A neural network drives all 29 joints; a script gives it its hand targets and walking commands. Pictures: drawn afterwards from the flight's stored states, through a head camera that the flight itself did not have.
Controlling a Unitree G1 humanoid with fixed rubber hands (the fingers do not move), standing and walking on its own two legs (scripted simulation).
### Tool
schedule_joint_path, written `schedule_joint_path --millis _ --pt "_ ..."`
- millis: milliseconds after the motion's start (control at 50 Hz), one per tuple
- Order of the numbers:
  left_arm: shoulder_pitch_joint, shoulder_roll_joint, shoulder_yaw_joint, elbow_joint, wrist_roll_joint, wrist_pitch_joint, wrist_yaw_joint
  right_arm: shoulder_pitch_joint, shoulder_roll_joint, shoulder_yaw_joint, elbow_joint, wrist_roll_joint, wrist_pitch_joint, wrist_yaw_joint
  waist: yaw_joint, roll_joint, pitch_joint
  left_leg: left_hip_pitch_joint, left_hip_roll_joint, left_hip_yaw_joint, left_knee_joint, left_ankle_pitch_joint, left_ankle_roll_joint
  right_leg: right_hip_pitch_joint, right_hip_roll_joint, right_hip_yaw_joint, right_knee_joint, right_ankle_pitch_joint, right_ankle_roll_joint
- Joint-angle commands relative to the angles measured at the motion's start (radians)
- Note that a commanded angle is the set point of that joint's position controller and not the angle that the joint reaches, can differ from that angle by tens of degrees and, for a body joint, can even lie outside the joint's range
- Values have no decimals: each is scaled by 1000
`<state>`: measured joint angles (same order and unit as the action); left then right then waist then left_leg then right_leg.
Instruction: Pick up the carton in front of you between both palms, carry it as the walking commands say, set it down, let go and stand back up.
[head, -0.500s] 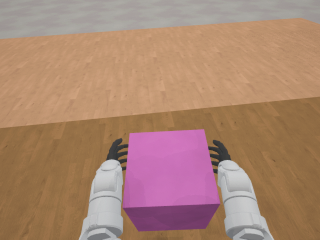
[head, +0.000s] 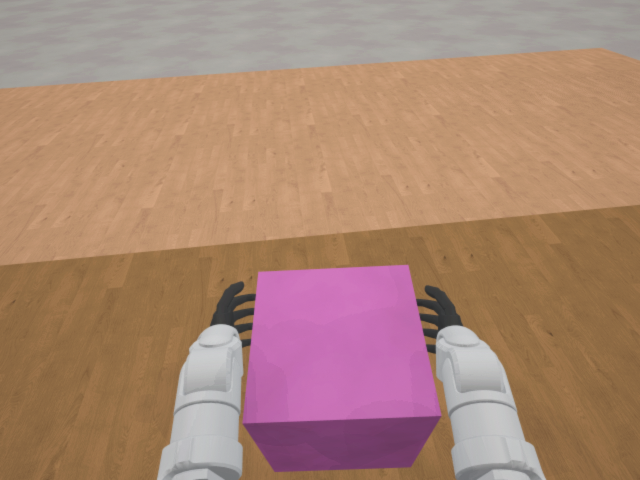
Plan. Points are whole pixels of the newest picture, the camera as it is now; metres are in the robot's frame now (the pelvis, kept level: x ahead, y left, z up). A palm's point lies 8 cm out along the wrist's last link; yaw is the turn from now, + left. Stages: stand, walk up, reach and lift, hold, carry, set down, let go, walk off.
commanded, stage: reach and lift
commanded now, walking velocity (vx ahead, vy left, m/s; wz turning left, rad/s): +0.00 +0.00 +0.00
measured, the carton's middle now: (337, 373) +0.28 +0.00 -0.05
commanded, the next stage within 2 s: hold in 0.18 s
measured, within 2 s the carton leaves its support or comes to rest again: neither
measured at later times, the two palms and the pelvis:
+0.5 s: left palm (219, 334) +0.28 +0.15 +0.06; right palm (453, 337) +0.28 -0.15 +0.05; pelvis -0.01 +0.00 +0.00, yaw +0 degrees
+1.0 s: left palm (220, 331) +0.29 +0.15 +0.06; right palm (453, 334) +0.28 -0.15 +0.05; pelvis -0.01 +0.00 +0.00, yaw +0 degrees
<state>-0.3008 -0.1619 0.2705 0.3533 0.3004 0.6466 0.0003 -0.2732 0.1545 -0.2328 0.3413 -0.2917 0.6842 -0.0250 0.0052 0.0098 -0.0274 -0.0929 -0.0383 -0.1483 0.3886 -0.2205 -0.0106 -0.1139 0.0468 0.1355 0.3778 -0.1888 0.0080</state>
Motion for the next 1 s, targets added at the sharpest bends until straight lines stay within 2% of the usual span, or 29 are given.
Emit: schedule_joint_path --millis 0,160,260,400,700,980 --pt "-405 -962 -524 25 -244 0 -265 -529 955 529 -73 271 -45 267 -1 -8 -235 13 -53 74 -53 233 -7 125 46 -60 -37 213 14" --pt "-404 -967 -537 -2 -256 19 -262 -534 944 541 -105 280 -27 270 -2 -2 -224 26 -51 72 -62 231 -9 128 49 -63 -44 198 13" --pt "-386 -973 -600 -86 -300 56 -253 -523 941 605 -193 320 7 267 -4 -1 -266 77 -50 65 -73 308 -16 167 51 -61 -57 263 17" --pt "-402 -942 -525 -28 -261 91 -258 -535 903 529 -137 280 43 273 -1 1 -127 22 -44 75 -104 129 -6 121 47 -69 -83 93 6" --pt "-493 -963 -507 20 -255 75 -276 -630 943 518 -88 279 30 284 0 -8 -175 11 -43 83 -88 87 2 125 39 -70 -70 60 7" --pt "-449 -953 -516 -11 -258 81 -273 -585 940 527 -120 287 37 277 0 -6 -191 38 -45 80 -88 171 -2 154 41 -65 -74 150 9"
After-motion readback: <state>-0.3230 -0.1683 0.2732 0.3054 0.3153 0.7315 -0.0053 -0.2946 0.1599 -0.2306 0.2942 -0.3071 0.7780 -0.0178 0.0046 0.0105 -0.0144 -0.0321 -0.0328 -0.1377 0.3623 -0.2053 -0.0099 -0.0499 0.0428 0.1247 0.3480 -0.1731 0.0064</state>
